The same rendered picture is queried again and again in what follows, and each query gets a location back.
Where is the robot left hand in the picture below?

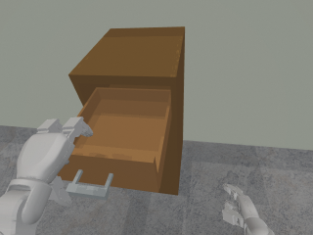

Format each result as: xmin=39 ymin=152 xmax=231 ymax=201
xmin=17 ymin=117 xmax=94 ymax=207

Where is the right robot forearm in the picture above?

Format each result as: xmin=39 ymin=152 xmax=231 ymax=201
xmin=243 ymin=216 xmax=275 ymax=235

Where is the robot right hand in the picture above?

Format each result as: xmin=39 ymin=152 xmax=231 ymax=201
xmin=222 ymin=183 xmax=260 ymax=230

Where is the handle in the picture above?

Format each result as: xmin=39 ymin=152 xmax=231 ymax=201
xmin=66 ymin=169 xmax=113 ymax=201

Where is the cabinet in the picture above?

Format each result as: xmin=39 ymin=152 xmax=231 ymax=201
xmin=68 ymin=26 xmax=185 ymax=196

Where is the drawer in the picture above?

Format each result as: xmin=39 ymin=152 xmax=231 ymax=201
xmin=57 ymin=87 xmax=172 ymax=193

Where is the left robot forearm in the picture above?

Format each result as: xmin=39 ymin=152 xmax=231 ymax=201
xmin=0 ymin=177 xmax=53 ymax=235

